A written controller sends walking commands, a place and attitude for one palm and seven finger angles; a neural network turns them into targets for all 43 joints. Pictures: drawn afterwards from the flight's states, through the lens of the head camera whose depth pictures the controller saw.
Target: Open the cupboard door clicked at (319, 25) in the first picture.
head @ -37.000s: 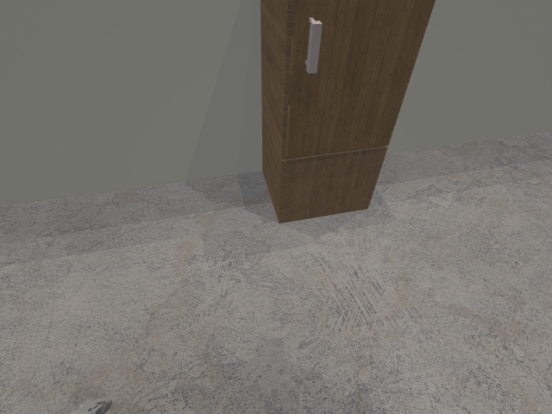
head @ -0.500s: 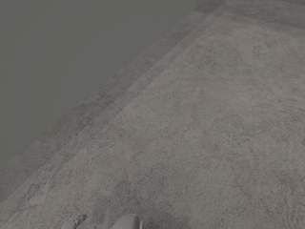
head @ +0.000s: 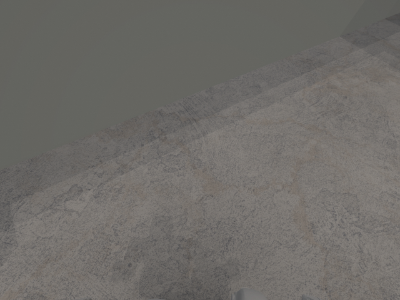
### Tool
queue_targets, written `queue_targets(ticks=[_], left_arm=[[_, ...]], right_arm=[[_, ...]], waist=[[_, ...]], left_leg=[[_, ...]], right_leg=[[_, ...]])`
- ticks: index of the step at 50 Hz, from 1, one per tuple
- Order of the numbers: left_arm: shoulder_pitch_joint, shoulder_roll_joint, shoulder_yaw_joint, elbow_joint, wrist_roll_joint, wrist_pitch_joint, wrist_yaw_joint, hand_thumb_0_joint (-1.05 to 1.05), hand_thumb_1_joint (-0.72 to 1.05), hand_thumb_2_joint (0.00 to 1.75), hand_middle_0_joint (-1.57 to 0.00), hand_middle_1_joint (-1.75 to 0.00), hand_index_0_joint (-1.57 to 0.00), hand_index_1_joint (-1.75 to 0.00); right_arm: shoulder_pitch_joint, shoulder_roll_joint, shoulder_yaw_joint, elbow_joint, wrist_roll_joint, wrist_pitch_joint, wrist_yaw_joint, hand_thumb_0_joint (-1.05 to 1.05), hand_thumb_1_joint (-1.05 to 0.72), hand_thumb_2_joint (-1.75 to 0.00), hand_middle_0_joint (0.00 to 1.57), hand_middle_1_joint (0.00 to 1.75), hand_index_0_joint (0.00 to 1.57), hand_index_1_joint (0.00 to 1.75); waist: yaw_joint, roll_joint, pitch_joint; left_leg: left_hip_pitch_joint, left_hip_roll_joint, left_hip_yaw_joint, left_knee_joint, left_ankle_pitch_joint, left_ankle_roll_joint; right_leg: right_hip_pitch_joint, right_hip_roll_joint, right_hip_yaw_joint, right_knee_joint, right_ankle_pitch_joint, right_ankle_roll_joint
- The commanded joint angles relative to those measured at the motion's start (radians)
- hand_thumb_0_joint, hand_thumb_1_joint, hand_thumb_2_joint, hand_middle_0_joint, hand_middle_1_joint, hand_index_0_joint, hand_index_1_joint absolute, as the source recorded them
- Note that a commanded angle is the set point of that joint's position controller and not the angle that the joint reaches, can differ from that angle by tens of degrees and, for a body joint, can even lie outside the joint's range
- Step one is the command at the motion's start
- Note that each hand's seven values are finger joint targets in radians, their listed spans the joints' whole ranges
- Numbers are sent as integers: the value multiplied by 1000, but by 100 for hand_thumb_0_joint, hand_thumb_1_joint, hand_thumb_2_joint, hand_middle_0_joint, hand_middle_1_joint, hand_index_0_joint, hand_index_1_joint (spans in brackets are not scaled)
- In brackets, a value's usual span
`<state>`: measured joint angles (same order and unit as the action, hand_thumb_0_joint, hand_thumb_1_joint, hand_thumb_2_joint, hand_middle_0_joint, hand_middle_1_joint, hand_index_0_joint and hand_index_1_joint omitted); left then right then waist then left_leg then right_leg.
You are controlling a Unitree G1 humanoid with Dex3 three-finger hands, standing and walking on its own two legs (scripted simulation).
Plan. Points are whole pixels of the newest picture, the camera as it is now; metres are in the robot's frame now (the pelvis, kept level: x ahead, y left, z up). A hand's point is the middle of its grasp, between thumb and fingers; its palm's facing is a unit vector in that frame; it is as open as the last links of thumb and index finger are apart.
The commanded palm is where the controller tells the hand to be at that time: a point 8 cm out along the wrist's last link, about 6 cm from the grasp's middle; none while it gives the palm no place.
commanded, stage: turn to face it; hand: left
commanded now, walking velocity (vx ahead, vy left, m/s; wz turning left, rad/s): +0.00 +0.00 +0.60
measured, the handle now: out of the picture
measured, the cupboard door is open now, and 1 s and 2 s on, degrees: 40 40 40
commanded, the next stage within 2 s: take the last steps up to it in 1.94 s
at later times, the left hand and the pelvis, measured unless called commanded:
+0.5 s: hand out of the picture +0.01 +0.18 -0.18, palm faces +0.36 -0.91 -0.22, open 7.4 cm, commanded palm none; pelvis +0.02 -0.02 -0.01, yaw +20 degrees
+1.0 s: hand out of the picture +0.02 +0.16 -0.14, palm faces +0.58 -0.76 -0.29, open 7.4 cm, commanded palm none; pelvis +0.05 -0.05 +0.00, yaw +37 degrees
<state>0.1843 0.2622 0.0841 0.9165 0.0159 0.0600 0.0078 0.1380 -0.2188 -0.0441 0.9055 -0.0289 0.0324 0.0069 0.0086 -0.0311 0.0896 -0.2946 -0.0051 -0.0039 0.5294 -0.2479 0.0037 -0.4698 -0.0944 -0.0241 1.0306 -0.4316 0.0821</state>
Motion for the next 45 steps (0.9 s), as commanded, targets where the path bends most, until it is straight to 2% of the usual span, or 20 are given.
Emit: queue_targets(ticks=[1, 5, 6, 7, 8, 9, 12, 20, 23, 24, 25, 26, 27, 29, 31, 37, 40, 41, 43, 45], left_arm=[[-4, 47, 3, -95, -2, -30, 0, 0, 90, 90, -20, -30, -20, -30], [130, 76, 15, -75, -1, -52, 6, 0, 90, 90, -20, -30, -20, -30], [167, 149, 31, -73, 12, -63, 16, 0, 90, 90, -20, -30, -20, -30], [156, 230, 42, -83, 20, -65, 22, 0, 90, 90, -20, -30, -20, -30], [119, 210, 27, -94, 11, -64, 25, 0, 90, 90, -20, -30, -20, -30], [39, 144, 16, -110, 10, -68, 28, 0, 90, 90, -20, -30, -20, -30], [-27, 93, -2, -128, 6, -71, 25, 0, 90, 90, -20, -30, -20, -30], [116, 154, 28, -65, 19, -70, 23, 0, 90, 90, -20, -30, -20, -30], [89, 160, 35, -67, 3, -65, 13, 0, 90, 90, -20, -30, -20, -30], [75, 126, 30, -83, -4, -60, 9, 0, 90, 90, -20, -30, -20, -30], [31, 49, 5, -127, -10, -56, 1, 0, 90, 90, -20, -30, -20, -30], [-46, 54, -1, -153, -1, -44, 8, 0, 90, 90, -20, -30, -20, -30], [-63, 62, 3, -165, 1, -40, 8, 0, 90, 90, -20, -30, -20, -30], [-55, 54, 10, -117, 4, -33, 8, 0, 90, 90, -20, -30, -20, -30], [-22, 57, 8, -100, 1, -30, 0, 0, 90, 90, -20, -30, -20, -30], [-32, 40, -1, -112, -5, -30, 3, 0, 90, 90, -20, -30, -20, -30], [63, 55, 4, -95, -7, -44, 4, 0, 90, 90, -20, -30, -20, -30], [114, 78, 15, -85, -4, -52, 9, 0, 90, 90, -20, -30, -20, -30], [142, 236, 37, -92, 17, -66, 23, 0, 90, 90, -20, -30, -20, -30], [39, 143, 17, -112, 9, -69, 34, 0, 90, 90, -20, -30, -20, -30]], right_arm=[[3, -220, -67, -65, -1, -7, -16, 0, -90, -90, 20, 30, 20, 30], [-59, -206, -73, -90, 12, 1, -9, 0, -90, -90, 20, 30, 20, 30], [-43, -137, -66, -105, 22, 1, -4, 0, -90, -90, 20, 30, 20, 30], [-65, -100, -62, -127, 21, 0, 1, 0, -90, -90, 20, 30, 20, 30], [-67, -147, -67, -118, 14, 5, 7, 0, -90, -90, 20, 30, 20, 30], [-41, -139, -71, -95, 11, 12, 12, 0, -90, -90, 20, 30, 20, 30], [-3, -108, -60, -55, 12, 24, 24, 0, -90, -90, 20, 30, 20, 30], [-92, -56, -33, -77, 23, 3, 28, 0, -90, -90, 20, 30, 20, 30], [15, -97, -41, -52, 18, -7, 23, 0, -90, -90, 20, 30, 20, 30], [89, -169, -60, -33, 11, -15, 18, 0, -90, -90, 20, 30, 20, 30], [158, -277, -90, -28, 6, -17, 10, 0, -90, -90, 20, 30, 20, 30], [218, -300, -92, -2, 7, -9, -3, 0, -90, -90, 20, 30, 20, 30], [201, -289, -86, -12, 4, -12, -12, 0, -90, -90, 20, 30, 20, 30], [94, -221, -69, -34, 3, -17, -27, 0, -90, -90, 20, 30, 20, 30], [47, -194, -56, -48, 5, -23, -28, 0, -90, -90, 20, 30, 20, 30], [30, -215, -65, -55, -2, -13, -20, 0, -90, -90, 20, 30, 20, 30], [-32, -213, -70, -72, 6, -4, -15, 0, -90, -90, 20, 30, 20, 30], [-52, -189, -70, -81, 12, -4, -13, 0, -90, -90, 20, 30, 20, 30], [-46, -109, -62, -117, 22, -4, -1, 0, -90, -90, 20, 30, 20, 30], [-23, -141, -74, -83, 14, 14, 7, 0, -90, -90, 20, 30, 20, 30]], waist=[[-24, 183, -106], [44, 135, -130], [62, -80, -151], [76, -321, -119], [52, -225, -96], [5, -202, -68], [-35, -192, -78], [49, -172, -130], [-17, -115, -160], [-61, 55, -208], [-102, 354, -222], [-128, 280, -239], [-110, 171, -208], [-63, 276, -166], [-32, 219, -154], [-27, 172, -126], [21, 196, -131], [52, 131, -141], [74, -318, -145], [11, -228, -87]], left_leg=[[48, 220, -248, -184, 191, 146], [-116, 135, -240, -51, 110, 80], [-275, 22, -147, 136, -93, 15], [-352, -77, -12, 423, -359, -45], [-319, -14, -74, 608, -347, -31], [-323, 16, -92, 677, -261, -32], [-290, 40, -17, 698, -156, -66], [-159, 23, 110, 187, -215, -64], [74, 6, 123, -62, 28, -39], [246, 111, -18, -116, 240, 10], [374, 380, -385, -140, 628, 152], [357, 438, -405, -126, 740, 241], [308, 423, -357, -135, 634, 247], [218, 295, -265, -142, 573, 178], [193, 241, -194, -142, 559, 145], [102, 219, -245, -144, 402, 151], [-23, 179, -260, -79, 308, 115], [-117, 126, -240, -14, 181, 73], [-320, -76, -21, 460, -391, -48], [-307, 15, -96, 696, -292, -35]], right_leg=[[70, 38, -12, -200, -10, -5], [362, 56, -24, -565, 188, -18], [494, -135, 179, -739, 109, -69], [428, -389, 440, -818, 161, -185], [310, -401, 390, -804, 157, -229], [272, -326, 293, -796, 168, -214], [294, -225, 53, -718, 427, -179], [483, -279, -54, -564, 745, -188], [355, -254, -137, -417, 667, -110], [200, -196, -179, -248, 472, -55], [-92, -49, -170, -24, -178, 17], [-135, -36, -38, 90, -254, -1], [-145, -48, -8, 136, -188, -10], [-131, -38, 31, 152, -56, -1], [-94, -19, 25, 116, 7, 4], [68, 41, -8, -206, -13, -1], [272, 75, -30, -444, 131, -10], [401, 42, -8, -587, 218, -17], [452, -405, 436, -783, 337, -195], [297, -352, 303, -777, 285, -221]])
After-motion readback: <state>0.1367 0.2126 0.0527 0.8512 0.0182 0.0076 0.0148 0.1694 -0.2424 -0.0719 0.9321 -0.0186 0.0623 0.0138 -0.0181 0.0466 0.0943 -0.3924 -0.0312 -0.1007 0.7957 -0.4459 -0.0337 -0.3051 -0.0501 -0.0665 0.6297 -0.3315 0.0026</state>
